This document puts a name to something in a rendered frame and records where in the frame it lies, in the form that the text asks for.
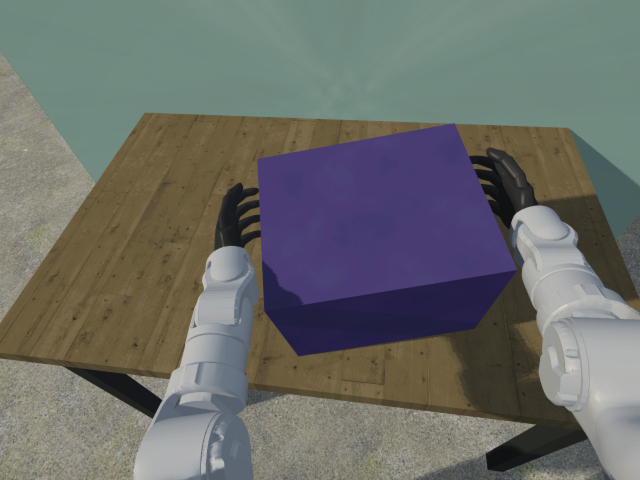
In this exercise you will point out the robot right forearm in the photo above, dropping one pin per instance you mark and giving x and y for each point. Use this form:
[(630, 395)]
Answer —
[(558, 279)]

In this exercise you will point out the robot left upper arm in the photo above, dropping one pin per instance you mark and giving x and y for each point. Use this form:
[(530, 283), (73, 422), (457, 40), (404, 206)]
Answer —
[(208, 446)]

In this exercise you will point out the carton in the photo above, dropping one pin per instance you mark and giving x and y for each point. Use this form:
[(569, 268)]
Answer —
[(378, 240)]

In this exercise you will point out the robot left forearm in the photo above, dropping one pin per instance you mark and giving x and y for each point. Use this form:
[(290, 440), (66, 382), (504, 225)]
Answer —
[(211, 376)]

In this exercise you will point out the robot right upper arm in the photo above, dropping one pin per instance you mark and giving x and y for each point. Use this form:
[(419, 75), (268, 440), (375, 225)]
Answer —
[(592, 367)]

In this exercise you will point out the right robot hand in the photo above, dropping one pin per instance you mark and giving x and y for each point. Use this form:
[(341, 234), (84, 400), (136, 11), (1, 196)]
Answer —
[(510, 188)]

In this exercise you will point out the left robot hand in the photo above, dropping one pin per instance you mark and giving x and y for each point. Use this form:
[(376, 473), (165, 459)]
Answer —
[(229, 228)]

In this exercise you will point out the table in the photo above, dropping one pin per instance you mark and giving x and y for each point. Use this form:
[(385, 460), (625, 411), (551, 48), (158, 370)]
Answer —
[(116, 293)]

